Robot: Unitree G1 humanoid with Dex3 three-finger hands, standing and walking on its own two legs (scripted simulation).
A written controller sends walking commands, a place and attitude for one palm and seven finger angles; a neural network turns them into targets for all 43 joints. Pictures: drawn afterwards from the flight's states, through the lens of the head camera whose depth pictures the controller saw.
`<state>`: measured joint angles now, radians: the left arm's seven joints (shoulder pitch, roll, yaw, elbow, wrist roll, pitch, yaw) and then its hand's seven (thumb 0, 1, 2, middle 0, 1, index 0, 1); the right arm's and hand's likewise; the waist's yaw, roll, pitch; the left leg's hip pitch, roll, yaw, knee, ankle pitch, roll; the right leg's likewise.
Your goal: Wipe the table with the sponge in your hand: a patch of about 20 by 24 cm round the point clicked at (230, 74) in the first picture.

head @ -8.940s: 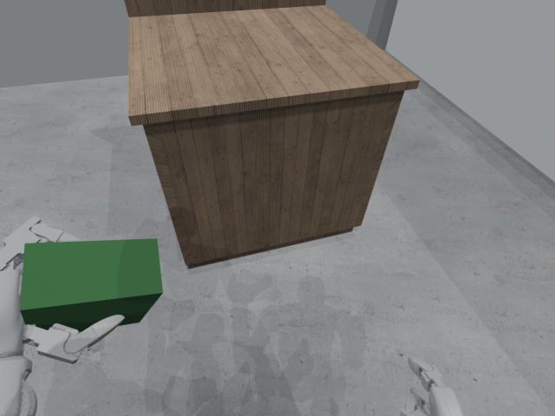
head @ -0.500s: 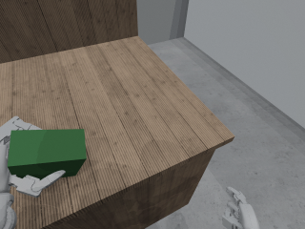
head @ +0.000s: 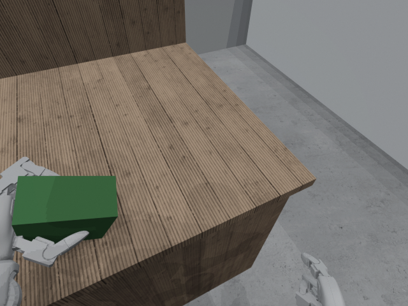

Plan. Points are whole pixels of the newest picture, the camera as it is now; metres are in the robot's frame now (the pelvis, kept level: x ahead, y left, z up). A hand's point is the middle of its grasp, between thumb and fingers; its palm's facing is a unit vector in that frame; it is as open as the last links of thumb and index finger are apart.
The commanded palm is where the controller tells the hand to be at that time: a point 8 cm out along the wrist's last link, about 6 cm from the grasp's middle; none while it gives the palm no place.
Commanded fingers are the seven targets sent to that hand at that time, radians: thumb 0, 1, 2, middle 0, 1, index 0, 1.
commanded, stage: look again from close up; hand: left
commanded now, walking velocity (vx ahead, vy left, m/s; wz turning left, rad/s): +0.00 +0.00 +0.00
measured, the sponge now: (81, 211) +0.23 +0.21 +0.13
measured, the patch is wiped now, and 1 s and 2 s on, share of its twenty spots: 0.00 0.00 0.00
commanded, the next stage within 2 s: shuffle to correct the standing spot in 0.16 s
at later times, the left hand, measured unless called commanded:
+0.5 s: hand (47, 207) +0.22 +0.25 +0.16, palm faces +0.35 -0.85 -0.40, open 10.3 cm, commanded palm +0.16 +0.28 +0.17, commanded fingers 0.00 0.10 1.30 -1.20 -1.60 -1.20 -1.60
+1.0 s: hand (4, 264) +0.14 +0.26 +0.15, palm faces +0.38 -0.81 -0.44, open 10.3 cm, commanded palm +0.08 +0.29 +0.17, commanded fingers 0.00 0.10 1.30 -1.20 -1.60 -1.20 -1.60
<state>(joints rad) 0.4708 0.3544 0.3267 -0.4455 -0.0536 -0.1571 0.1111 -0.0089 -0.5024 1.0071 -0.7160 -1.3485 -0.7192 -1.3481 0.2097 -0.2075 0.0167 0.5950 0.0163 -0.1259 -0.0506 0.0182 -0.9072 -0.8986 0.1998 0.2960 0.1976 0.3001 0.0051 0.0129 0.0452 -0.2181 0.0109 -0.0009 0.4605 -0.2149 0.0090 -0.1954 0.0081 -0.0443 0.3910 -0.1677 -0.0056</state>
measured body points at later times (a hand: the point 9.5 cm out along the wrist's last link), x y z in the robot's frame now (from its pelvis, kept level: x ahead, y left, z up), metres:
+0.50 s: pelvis +0.00 +0.00 +0.00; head +0.03 +0.01 +0.45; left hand +0.19 +0.29 +0.18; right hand +0.19 -0.22 -0.08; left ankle +0.02 +0.11 -0.74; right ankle +0.03 -0.12 -0.74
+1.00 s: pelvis -0.07 +0.01 -0.01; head -0.03 +0.03 +0.43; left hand +0.11 +0.30 +0.18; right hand +0.11 -0.21 -0.10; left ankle +0.00 +0.11 -0.74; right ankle -0.02 -0.12 -0.72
